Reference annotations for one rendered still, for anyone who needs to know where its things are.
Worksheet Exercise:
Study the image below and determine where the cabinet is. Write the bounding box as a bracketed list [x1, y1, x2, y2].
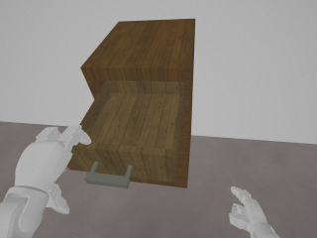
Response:
[80, 18, 196, 188]

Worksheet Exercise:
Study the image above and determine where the robot left hand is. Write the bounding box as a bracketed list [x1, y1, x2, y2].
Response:
[14, 125, 92, 214]

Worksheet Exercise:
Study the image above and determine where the robot right hand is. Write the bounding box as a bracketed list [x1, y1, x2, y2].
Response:
[229, 186, 267, 233]

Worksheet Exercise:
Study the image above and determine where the right robot forearm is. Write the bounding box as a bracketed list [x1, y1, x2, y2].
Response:
[250, 221, 280, 238]

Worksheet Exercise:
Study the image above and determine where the handle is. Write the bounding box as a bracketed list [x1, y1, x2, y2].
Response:
[84, 161, 133, 189]

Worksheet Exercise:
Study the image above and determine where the drawer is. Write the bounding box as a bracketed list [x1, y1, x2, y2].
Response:
[67, 80, 184, 182]

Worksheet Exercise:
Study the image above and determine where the left robot forearm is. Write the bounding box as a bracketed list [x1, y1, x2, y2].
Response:
[0, 185, 50, 238]

